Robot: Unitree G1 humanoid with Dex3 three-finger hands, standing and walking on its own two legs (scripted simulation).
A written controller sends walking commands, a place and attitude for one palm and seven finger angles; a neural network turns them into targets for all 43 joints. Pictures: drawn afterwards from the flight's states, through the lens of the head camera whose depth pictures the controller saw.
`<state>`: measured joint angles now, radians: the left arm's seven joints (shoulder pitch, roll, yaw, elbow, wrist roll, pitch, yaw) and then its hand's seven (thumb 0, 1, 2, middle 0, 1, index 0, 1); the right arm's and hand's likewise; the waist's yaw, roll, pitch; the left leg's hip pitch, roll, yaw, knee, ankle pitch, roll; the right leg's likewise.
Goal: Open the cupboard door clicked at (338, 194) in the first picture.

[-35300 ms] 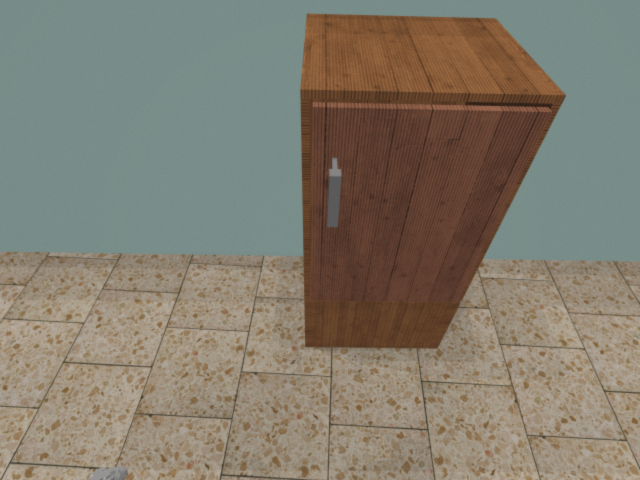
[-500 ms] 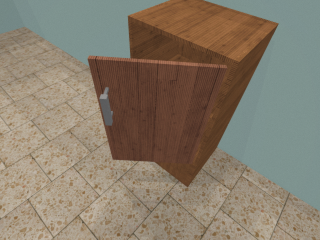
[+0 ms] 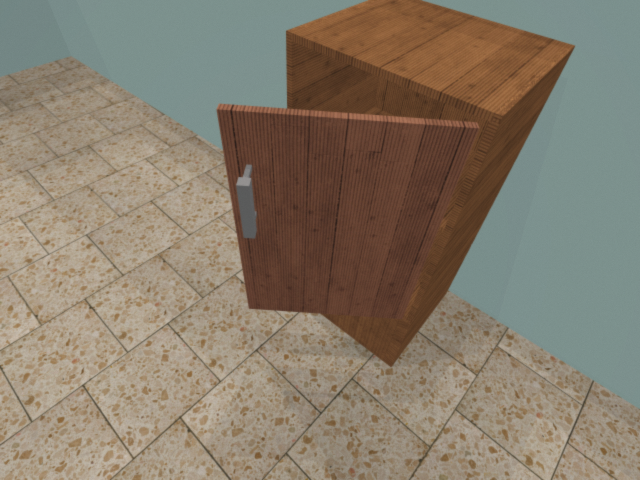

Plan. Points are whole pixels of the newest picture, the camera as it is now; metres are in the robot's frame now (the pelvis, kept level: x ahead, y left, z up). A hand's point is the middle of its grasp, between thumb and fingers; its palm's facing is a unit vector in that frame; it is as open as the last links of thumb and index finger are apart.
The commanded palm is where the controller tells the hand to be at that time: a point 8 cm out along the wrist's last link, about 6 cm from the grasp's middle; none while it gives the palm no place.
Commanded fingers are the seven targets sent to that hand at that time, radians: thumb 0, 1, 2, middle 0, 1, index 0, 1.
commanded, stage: raise the hand with hooked fingers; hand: left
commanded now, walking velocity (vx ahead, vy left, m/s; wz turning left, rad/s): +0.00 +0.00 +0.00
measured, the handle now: (249, 201) +0.57 +0.18 -0.02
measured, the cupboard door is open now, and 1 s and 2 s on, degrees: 37 37 37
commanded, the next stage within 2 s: none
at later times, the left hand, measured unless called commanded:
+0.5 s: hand (145, 465) +0.15 +0.22 -0.05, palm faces +0.09 -0.99 -0.08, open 9.4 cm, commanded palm +0.14 +0.27 -0.04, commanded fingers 0.00 0.22 0.61 -0.25 -0.74 -0.25 -0.74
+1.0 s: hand (140, 388) +0.23 +0.25 -0.03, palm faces +0.03 -1.00 -0.07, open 12.3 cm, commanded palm +0.20 +0.30 -0.02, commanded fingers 0.00 -0.36 0.36 -0.29 -1.11 -0.29 -1.11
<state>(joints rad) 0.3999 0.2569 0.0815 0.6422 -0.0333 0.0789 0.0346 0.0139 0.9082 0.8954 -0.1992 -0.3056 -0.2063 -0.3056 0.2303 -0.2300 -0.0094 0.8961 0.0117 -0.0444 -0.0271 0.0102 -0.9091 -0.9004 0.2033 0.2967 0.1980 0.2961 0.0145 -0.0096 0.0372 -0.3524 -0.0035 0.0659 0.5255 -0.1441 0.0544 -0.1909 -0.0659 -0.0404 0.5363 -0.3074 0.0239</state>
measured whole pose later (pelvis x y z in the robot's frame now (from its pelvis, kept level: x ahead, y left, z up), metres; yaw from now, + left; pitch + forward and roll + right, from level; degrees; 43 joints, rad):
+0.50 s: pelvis -0.05 -0.04 -0.11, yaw +3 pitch +9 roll -5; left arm 0.34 0.35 0.31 0.08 -0.34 -0.38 -0.37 0.02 0.45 0.70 -0.23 -0.60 -0.24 -0.60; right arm 0.23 -0.24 0.04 0.54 0.04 -0.26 -0.11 0.02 -0.91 -0.90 0.20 0.30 0.20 0.30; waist 0.02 0.02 -0.11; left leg -1.05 0.01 -0.10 1.24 -0.40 0.00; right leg -0.84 0.06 -0.08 1.24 -0.57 -0.02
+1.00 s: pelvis +0.00 -0.01 -0.08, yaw +1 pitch +14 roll -5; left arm 0.27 0.38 0.36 0.11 -0.36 -0.31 -0.42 0.00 -0.13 0.45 -0.27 -0.97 -0.28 -0.97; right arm 0.27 -0.25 0.02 0.56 0.04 -0.25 -0.08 0.02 -0.91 -0.90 0.20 0.30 0.20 0.30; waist -0.01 0.03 -0.13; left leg -1.00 0.01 -0.05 1.15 -0.39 0.04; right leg -0.78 0.05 -0.03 1.11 -0.57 0.02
